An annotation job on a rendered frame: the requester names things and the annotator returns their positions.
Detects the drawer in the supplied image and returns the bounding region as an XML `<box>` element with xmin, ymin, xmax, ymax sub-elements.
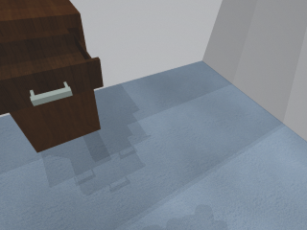
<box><xmin>0</xmin><ymin>33</ymin><xmax>104</xmax><ymax>115</ymax></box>

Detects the handle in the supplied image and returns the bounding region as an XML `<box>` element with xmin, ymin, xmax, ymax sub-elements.
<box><xmin>30</xmin><ymin>81</ymin><xmax>73</xmax><ymax>106</ymax></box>

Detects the cabinet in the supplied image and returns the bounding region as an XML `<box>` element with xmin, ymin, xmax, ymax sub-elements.
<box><xmin>0</xmin><ymin>0</ymin><xmax>101</xmax><ymax>153</ymax></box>

